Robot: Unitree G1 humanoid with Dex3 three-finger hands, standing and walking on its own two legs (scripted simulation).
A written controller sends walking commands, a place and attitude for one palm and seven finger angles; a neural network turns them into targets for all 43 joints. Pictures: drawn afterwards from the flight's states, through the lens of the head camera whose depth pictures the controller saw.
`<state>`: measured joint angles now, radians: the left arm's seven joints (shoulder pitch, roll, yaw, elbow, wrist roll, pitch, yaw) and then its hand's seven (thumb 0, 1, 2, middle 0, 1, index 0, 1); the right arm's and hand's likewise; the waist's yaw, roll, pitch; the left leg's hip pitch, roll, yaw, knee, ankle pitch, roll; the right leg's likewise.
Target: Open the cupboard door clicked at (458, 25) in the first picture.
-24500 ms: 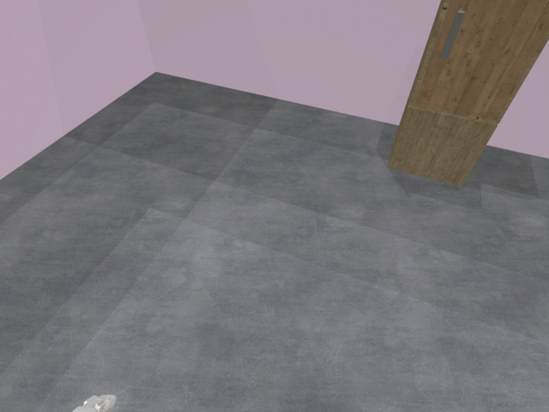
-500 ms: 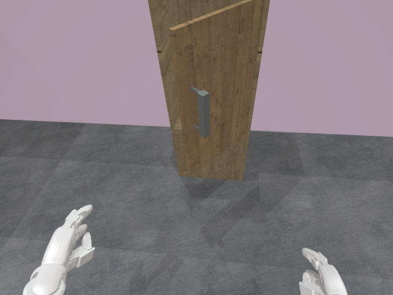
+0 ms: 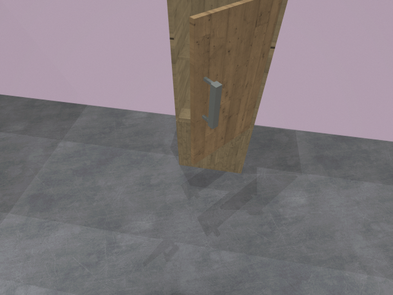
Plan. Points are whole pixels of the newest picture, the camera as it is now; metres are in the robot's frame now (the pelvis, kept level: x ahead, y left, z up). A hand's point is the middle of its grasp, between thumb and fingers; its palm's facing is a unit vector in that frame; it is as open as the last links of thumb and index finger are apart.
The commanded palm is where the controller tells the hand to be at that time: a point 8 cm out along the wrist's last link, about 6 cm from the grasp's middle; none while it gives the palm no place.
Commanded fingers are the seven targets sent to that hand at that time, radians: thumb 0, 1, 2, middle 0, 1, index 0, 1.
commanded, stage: let the arm hang, fingers relaxed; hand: left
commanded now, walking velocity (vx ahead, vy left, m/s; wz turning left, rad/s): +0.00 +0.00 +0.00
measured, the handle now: (209, 103) +0.68 +0.01 -0.02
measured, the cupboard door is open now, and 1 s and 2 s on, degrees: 49 49 49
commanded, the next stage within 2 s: look to check the result in 0.46 s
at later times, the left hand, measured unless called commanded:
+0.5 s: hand out of the picture +0.12 +0.22 -0.15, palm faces -0.03 -0.95 -0.31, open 7.3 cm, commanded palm none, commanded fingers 0.00 0.90 0.90 -0.20 -0.30 -0.20 -0.30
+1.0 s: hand out of the picture +0.12 +0.22 -0.15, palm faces -0.03 -0.94 -0.34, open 7.4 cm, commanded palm none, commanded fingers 0.00 0.90 0.90 -0.20 -0.30 -0.20 -0.30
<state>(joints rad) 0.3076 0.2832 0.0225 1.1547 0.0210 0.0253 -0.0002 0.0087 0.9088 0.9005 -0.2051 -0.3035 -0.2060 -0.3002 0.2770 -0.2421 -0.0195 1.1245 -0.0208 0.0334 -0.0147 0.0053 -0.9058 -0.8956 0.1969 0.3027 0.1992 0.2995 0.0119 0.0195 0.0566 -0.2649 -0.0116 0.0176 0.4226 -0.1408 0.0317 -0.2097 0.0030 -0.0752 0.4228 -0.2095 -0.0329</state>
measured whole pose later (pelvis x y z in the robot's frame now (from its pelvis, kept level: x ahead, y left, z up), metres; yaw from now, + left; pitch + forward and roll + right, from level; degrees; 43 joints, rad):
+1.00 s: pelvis +0.06 -0.02 +0.01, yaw -1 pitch -1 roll +0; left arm 0.11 0.31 0.01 1.15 0.01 -0.01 0.01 0.00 0.90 0.90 -0.20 -0.30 -0.21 -0.30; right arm 0.10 -0.31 0.00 1.14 -0.01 0.00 -0.01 0.00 -0.91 -0.90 0.20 0.30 0.20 0.30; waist 0.00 0.02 0.06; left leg -0.12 -0.01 0.03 0.29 -0.15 0.01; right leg -0.08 0.02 -0.06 0.29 -0.20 -0.04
